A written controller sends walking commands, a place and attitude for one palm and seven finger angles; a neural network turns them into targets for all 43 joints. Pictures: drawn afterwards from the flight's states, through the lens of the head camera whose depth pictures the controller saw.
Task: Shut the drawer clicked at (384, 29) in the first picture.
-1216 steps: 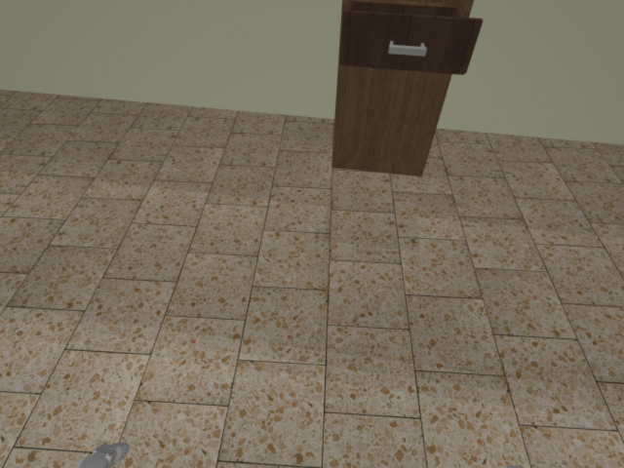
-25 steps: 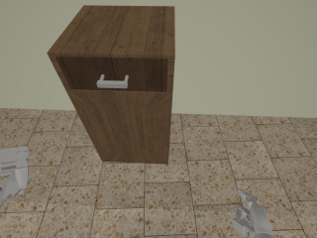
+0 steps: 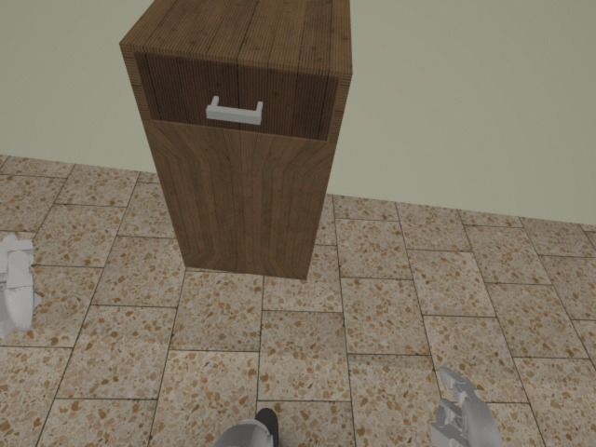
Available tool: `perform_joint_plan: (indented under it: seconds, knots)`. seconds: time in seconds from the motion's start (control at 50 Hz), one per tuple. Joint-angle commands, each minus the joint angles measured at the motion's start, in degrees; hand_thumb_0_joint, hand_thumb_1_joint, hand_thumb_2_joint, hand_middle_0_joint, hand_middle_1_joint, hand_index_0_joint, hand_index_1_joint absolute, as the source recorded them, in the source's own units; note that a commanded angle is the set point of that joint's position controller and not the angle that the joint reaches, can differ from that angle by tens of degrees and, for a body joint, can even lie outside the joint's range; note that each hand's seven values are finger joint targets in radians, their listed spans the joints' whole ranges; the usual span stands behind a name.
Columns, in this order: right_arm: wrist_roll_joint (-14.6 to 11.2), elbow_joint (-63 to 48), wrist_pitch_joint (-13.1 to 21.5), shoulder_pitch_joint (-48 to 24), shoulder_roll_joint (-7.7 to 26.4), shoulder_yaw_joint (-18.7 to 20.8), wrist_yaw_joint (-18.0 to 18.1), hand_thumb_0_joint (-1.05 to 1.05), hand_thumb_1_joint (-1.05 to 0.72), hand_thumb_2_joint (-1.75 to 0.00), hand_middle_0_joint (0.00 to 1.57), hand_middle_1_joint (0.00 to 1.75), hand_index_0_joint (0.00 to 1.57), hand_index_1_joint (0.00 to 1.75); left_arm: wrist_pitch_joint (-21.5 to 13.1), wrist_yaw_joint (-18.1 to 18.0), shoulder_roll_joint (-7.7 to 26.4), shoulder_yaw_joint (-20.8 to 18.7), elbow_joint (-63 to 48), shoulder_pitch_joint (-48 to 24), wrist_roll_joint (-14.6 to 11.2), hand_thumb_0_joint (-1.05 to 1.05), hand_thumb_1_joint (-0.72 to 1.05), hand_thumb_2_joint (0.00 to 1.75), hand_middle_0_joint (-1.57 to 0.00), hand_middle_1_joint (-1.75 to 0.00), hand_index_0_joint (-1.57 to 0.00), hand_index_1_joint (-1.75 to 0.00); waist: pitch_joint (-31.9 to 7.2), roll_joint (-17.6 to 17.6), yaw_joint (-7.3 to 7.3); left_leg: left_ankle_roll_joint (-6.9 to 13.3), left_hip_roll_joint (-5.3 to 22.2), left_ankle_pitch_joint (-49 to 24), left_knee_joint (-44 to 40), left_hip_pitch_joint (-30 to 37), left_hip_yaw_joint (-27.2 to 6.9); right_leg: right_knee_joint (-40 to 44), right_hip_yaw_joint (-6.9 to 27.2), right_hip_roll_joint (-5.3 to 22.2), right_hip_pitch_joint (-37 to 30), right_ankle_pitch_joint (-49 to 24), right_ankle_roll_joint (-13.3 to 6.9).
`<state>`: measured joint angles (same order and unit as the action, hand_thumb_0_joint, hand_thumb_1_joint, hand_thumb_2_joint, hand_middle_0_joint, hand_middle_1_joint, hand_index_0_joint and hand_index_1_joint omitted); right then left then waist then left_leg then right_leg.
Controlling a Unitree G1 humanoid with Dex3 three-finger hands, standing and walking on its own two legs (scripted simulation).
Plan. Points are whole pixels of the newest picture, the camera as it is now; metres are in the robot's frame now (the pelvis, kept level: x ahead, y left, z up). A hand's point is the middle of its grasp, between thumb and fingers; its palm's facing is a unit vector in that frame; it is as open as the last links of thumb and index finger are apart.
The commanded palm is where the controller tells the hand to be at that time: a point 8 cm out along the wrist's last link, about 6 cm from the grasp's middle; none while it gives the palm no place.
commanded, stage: step back with the hand held close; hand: left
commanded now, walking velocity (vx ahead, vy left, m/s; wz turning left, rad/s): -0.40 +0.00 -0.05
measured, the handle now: (236, 109) +0.75 +0.18 +0.00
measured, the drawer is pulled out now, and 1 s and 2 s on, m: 0.00 0.00 0.00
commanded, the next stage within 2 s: stop stepping back and stand still in 0.08 s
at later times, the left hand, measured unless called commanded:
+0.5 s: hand out of the picture +0.03 +0.25 +0.18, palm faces +0.21 -0.83 -0.51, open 3.2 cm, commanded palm -0.02 +0.30 +0.19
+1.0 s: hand out of the picture -0.12 +0.29 +0.19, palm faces +0.33 -0.79 -0.52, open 3.2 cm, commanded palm -0.17 +0.34 +0.19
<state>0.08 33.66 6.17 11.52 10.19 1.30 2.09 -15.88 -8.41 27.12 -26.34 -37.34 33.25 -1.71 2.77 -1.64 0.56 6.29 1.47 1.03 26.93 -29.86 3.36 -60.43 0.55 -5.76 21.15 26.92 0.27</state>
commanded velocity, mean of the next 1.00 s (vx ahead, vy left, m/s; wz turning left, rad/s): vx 0.24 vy -0.02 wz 0.00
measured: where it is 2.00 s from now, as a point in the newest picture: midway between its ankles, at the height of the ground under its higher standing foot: outside the picture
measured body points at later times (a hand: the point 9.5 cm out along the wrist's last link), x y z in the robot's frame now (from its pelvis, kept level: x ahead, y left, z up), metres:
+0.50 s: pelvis -0.18 +0.04 -0.01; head -0.18 +0.07 +0.44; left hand +0.01 +0.29 +0.20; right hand -0.05 -0.22 -0.08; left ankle -0.04 +0.09 -0.66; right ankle -0.12 -0.06 -0.73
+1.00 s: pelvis -0.32 +0.07 -0.01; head -0.32 +0.07 +0.44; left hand -0.15 +0.33 +0.22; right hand -0.20 -0.17 -0.11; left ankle -0.29 +0.20 -0.66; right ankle -0.34 -0.05 -0.73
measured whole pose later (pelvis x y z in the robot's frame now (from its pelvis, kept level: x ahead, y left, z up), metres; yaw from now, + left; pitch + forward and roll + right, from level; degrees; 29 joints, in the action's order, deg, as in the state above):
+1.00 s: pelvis -0.32 +0.07 -0.01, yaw -4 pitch +0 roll -2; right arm -0.3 40.6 5.4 14.9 11.3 0.6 2.1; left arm -14.3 -6.0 24.9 -24.0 -36.4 34.4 -0.8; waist -1.2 -1.9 -1.2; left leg 0.4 3.1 21.9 69.7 -35.8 -1.4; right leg -39.2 -3.3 0.7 17.4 22.2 -1.4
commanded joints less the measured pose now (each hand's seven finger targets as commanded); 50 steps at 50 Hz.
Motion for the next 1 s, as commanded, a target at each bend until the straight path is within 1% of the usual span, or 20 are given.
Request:
perform_joint_plan:
  seconds: [0.0, 0.08, 0.12, 0.16, 0.2, 0.26, 0.3, 0.36, 0.4, 0.42, 0.46, 0.56, 0.6, 0.62, 0.66, 0.7, 0.84, 0.86, 0.9, 0.98]
  knots:
    - [0.1, -7.1, 4.5, -3.8, 7.9, 2.7, 0.0, 0.0, -0.9, -0.9, 0.2, 0.3, 0.2, 0.3, -3.4, -0.3, 4.7, -2.9, -13.3, 2.5, -2.2, 0.0, 0.9, 0.9, -1.4, -1.6, -1.4, -1.6, -13.7, -12.2, -1.32, -6.5, 11.0, 30.2, -21.8, 13.5, -11.0, 14.6, -6.6, -1.0, -6.4, 7.6, -1.4]
    - [1.4, -3.5, 4.8, -1.0, 7.3, 2.5, -0.4, 0.0, -0.9, -0.9, 0.2, 0.3, 0.2, 0.3, -4.6, 0.0, 6.4, -2.8, -14.1, -0.3, -2.7, 0.0, 0.9, 0.9, -1.4, -1.6, -1.4, -1.6, -19.0, -11.3, -1.47, -12.8, 7.1, 9.0, -11.2, 30.4, -4.6, 45.1, -5.3, 2.2, -6.2, 2.9, -4.7]
    - [0.3, -2.1, 3.4, -0.8, 6.1, 2.2, 0.2, 0.0, -0.9, -0.9, 0.2, 0.3, 0.2, 0.3, -5.6, 0.0, 9.1, -3.8, -14.3, -4.2, -2.3, 0.0, 0.9, 0.9, -1.4, -1.6, -1.4, -1.6, -14.0, 7.5, 0.65, -9.3, 1.3, 9.9, 15.7, 34.7, -1.1, 54.3, 5.2, 16.6, 8.9, -14.4, -6.6]
    - [0.6, -4.6, 4.2, -5.2, 5.1, 0.2, 0.9, 0.0, -0.9, -0.9, 0.2, 0.3, 0.2, 0.3, -5.9, -0.4, 13.6, -8.7, -14.6, -6.0, -2.8, 0.0, 0.9, 0.9, -1.4, -1.6, -1.4, -1.6, -11.4, 10.4, -0.34, -8.2, -2.2, 20.8, 25.7, 21.7, -0.4, 45.4, 4.5, 22.7, 5.8, -41.2, -9.4]
    - [-0.9, -5.0, 3.7, -3.3, 8.2, 2.5, 1.6, 0.0, -0.9, -0.9, 0.2, 0.3, 0.2, 0.3, -1.9, 2.0, 5.7, -2.8, -9.3, -2.4, -2.5, 0.0, 0.9, 0.9, -1.4, -1.6, -1.4, -1.6, -8.6, 14.5, 2.24, -5.8, 0.6, 8.9, 12.4, 26.2, -5.1, 32.1, -1.8, 16.1, 5.4, -27.5, -5.9]
    - [0.1, -7.4, 5.3, -7.1, 8.7, 1.0, 1.7, 0.0, -0.9, -0.9, 0.2, 0.3, 0.2, 0.3, 0.8, 2.1, 5.8, -2.5, -12.4, -7.2, -2.9, 0.0, 0.9, 0.9, -1.4, -1.6, -1.4, -1.6, -4.6, -18.7, 1.11, -1.4, 13.4, 14.4, -17.3, 18.1, -30.3, 0.2, 2.0, 1.8, 3.7, 10.2, 0.1]
    - [0.1, -6.3, 4.8, -7.3, 9.3, 0.1, 1.2, 0.0, -0.9, -0.9, 0.2, 0.3, 0.2, 0.3, 1.2, 0.4, 7.1, -6.0, -5.7, -4.1, -2.6, 0.0, 0.9, 0.9, -1.4, -1.6, -1.4, -1.6, -5.3, -12.8, -1.35, -10.1, 11.9, 48.3, -28.5, 4.9, -23.5, 1.3, -3.4, -1.3, -7.4, 9.2, -1.6]
    - [0.6, -8.5, 2.7, -7.7, 8.0, 1.7, 0.2, 0.0, -0.9, -0.9, 0.2, 0.3, 0.2, 0.3, 2.3, 0.5, 8.2, -8.3, -9.8, 6.7, -3.2, 0.0, 0.9, 0.9, -1.4, -1.6, -1.4, -1.6, -12.4, -15.9, -3.7, -18.5, 4.1, 36.8, -25.5, -1.3, -6.4, 13.9, -11.2, -4.0, -23.1, 7.4, -3.8]
    - [-1.2, -9.5, 0.5, -6.6, 6.2, 1.5, -0.3, 0.0, -0.9, -0.9, 0.2, 0.3, 0.2, 0.3, 1.8, 0.4, 8.5, -6.7, -13.7, 12.5, -1.8, 0.0, 0.9, 0.9, -1.4, -1.6, -1.4, -1.6, -8.0, 9.6, -3.01, -11.8, -5.8, 27.8, 22.9, 0.7, 6.9, 41.3, 5.5, 11.4, -6.4, 13.9, -9.2]
    - [-1.7, -8.7, -0.3, -7.6, 7.6, 2.9, -0.2, 0.0, -0.9, -0.9, 0.2, 0.3, 0.2, 0.3, 2.6, 1.0, 7.1, -4.6, -16.8, 9.8, -1.8, 0.0, 0.9, 0.9, -1.4, -1.6, -1.4, -1.6, -1.6, 21.4, -1.64, -9.0, -6.9, 26.5, 50.6, -0.5, -3.3, 54.7, 28.6, 27.0, 17.4, 19.2, -11.7]
    - [0.9, -5.9, -0.6, -6.1, 6.5, 2.7, -1.2, 0.0, -0.9, -0.9, 0.2, 0.3, 0.2, 0.3, 1.8, 2.6, 11.6, -8.0, -23.7, -3.0, -1.5, 0.0, 0.9, 0.9, -1.4, -1.6, -1.4, -1.6, -6.1, 11.0, 3.14, -9.2, -3.2, 17.8, 68.2, 2.9, -5.3, 51.0, 17.2, 27.8, 30.8, 13.8, -12.8]
    - [-0.1, -5.4, 3.8, -6.2, 6.8, 1.5, 3.5, 0.0, -0.9, -0.9, 0.2, 0.3, 0.2, 0.3, 2.1, -0.2, 3.3, -1.3, -7.8, -6.1, 0.1, 0.0, 0.9, 0.9, -1.4, -1.6, -1.4, -1.6, -1.2, 6.6, 0.49, -3.3, 3.4, 28.8, 12.6, 10.8, -1.2, 41.0, 8.0, 19.6, 15.7, 19.0, -8.3]
    - [-0.1, -3.4, 5.9, 0.0, 8.1, 0.5, 3.7, 0.0, -0.9, -0.9, 0.2, 0.3, 0.2, 0.3, 0.5, -1.2, 3.9, -0.7, -7.7, -11.1, 0.1, 0.0, 0.9, 0.9, -1.4, -1.6, -1.4, -1.6, -7.1, -12.3, 2.59, -2.8, 0.2, 25.9, -9.1, 20.0, 1.0, 15.4, -2.0, 10.0, 7.6, 3.8, -3.4]
    - [0.6, -4.6, 6.5, -0.3, 9.5, 1.2, 3.6, 0.0, -0.9, -0.9, 0.2, 0.3, 0.2, 0.3, -0.6, -1.8, 4.2, -0.3, -10.9, -14.5, 0.9, 0.0, 0.9, 0.9, -1.4, -1.6, -1.4, -1.6, -5.9, -28.4, 1.88, 1.6, 11.8, 35.8, -14.0, 22.4, -18.4, -4.8, -6.3, 4.3, 17.2, 5.1, -0.1]
    - [0.0, -5.8, 8.0, -2.0, 8.8, 1.8, 2.1, 0.0, -0.9, -0.9, 0.2, 0.3, 0.2, 0.3, -2.2, -0.6, 5.6, -2.4, -6.2, -10.9, 2.5, 0.0, 0.9, 0.9, -1.4, -1.6, -1.4, -1.6, -2.4, -14.4, -0.01, 10.0, 22.2, 36.3, -17.6, 11.3, -30.5, -21.9, 0.4, 6.4, 21.4, -2.6, 0.9]
    - [-0.6, -5.9, 6.9, -1.5, 8.0, 2.5, 0.0, 0.0, -0.9, -0.9, 0.2, 0.3, 0.2, 0.3, -1.4, -0.7, 5.7, -2.4, -9.2, -6.9, 1.8, 0.0, 0.9, 0.9, -1.4, -1.6, -1.4, -1.6, -1.9, -6.8, 0.86, 8.9, 19.7, 36.6, -15.3, 9.4, -30.6, -19.7, 1.4, 9.7, 23.0, -5.4, 0.3]
    - [0.8, -7.2, 3.0, -4.4, 7.4, 2.0, 1.2, 0.0, -0.9, -0.9, 0.2, 0.3, 0.2, 0.3, -0.3, -0.4, 4.8, -3.3, -7.6, 3.4, 0.5, 0.0, 0.9, 0.9, -1.4, -1.6, -1.4, -1.6, -5.9, -10.4, -1.76, -1.5, 8.9, 37.5, -4.2, -10.5, -4.6, 21.9, -10.0, 3.9, -22.5, 2.6, -2.4]
    - [0.2, -6.8, 2.6, -4.1, 6.6, 1.7, 1.2, 0.0, -0.9, -0.9, 0.2, 0.3, 0.2, 0.3, 0.5, -0.2, 4.9, -3.4, -5.6, 4.1, 0.6, 0.0, 0.9, 0.9, -1.4, -1.6, -1.4, -1.6, -5.8, -3.7, -1.86, -2.6, 4.7, 33.9, 9.3, -10.4, -0.8, 30.1, -5.9, 6.4, -22.5, 4.1, -3.5]
    - [-1.3, -6.5, 2.3, -5.5, 7.3, 3.0, 1.4, 0.0, -0.9, -0.9, 0.2, 0.3, 0.2, 0.3, 0.5, 0.4, 9.1, -5.8, -6.8, -2.3, -0.3, 0.0, 0.9, 0.9, -1.4, -1.6, -1.4, -1.6, -3.1, 19.5, -0.73, -4.8, -2.4, 27.0, 48.5, -16.3, -2.8, 47.7, 26.9, 24.7, -10.9, 4.2, -12.6]
    - [-0.6, -4.0, 3.2, -3.0, 7.5, 3.7, 1.6, 0.0, -0.9, -0.9, 0.2, 0.3, 0.2, 0.3, -0.5, 0.7, 6.1, -5.4, -3.5, -4.5, -0.2, 0.0, 0.9, 0.9, -1.4, -1.6, -1.4, -1.6, -0.2, 13.9, 1.66, -5.9, 4.8, 17.0, 44.8, -9.9, -8.6, 47.1, 25.1, 24.6, 2.2, 8.9, -13.2]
